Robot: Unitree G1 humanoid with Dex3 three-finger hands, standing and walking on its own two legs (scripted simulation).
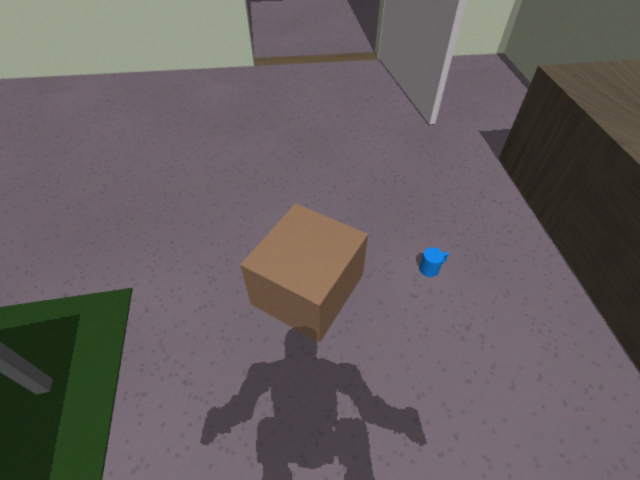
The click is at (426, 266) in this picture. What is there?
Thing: mug
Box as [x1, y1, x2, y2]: [419, 247, 448, 276]
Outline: 430,247 424,251 419,269 424,275 434,276 437,274 441,263 445,261 448,252 443,253 437,248
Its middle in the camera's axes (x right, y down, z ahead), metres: +0.45 +0.09 +1.51
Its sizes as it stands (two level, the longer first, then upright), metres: 0.111 0.077 0.091
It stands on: the floor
